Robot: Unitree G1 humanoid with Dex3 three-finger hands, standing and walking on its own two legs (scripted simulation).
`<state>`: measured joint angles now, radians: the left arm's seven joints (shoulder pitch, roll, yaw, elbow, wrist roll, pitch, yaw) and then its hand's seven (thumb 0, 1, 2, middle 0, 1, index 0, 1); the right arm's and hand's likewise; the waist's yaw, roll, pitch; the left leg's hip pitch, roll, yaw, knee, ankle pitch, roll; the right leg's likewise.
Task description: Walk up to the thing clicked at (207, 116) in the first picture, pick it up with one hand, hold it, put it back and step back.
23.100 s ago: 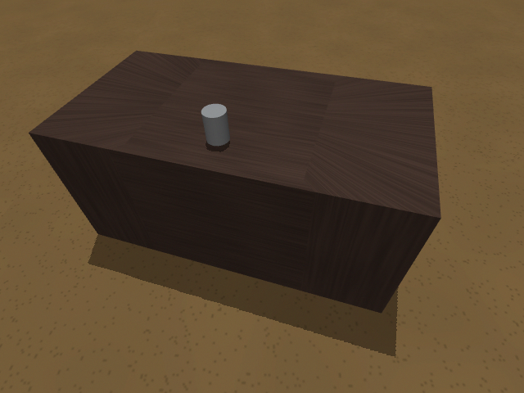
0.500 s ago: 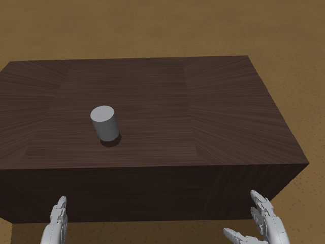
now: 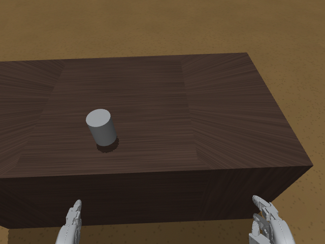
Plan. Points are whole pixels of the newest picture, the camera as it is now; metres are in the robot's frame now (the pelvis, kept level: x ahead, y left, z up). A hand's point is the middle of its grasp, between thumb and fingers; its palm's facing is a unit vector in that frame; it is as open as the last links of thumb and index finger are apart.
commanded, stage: home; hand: left
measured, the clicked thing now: (102, 127) +0.51 +0.23 -0.06
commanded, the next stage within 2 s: none
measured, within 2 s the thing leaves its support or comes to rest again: neither
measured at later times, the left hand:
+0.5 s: hand out of the picture +0.16 +0.17 -0.04, palm faces +0.12 -0.97 -0.23, open 17.6 cm
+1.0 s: hand out of the picture +0.16 +0.17 -0.04, palm faces +0.12 -0.97 -0.23, open 17.5 cm
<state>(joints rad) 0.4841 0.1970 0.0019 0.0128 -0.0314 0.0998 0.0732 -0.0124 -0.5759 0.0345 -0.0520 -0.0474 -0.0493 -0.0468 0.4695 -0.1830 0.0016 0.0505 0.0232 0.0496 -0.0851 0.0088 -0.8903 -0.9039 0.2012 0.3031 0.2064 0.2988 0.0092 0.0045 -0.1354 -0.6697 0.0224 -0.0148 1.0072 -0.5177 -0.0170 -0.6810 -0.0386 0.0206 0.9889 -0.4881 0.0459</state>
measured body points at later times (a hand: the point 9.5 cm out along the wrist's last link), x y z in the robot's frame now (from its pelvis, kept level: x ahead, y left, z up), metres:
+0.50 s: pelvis -0.01 -0.01 +0.00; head +0.02 -0.01 +0.45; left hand +0.15 +0.22 -0.03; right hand +0.16 -0.24 -0.03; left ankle -0.01 +0.13 -0.68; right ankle +0.00 -0.15 -0.68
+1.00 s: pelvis -0.01 -0.01 +0.00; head +0.01 -0.01 +0.45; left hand +0.15 +0.22 -0.03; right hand +0.15 -0.24 -0.03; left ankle -0.01 +0.13 -0.68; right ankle +0.00 -0.15 -0.68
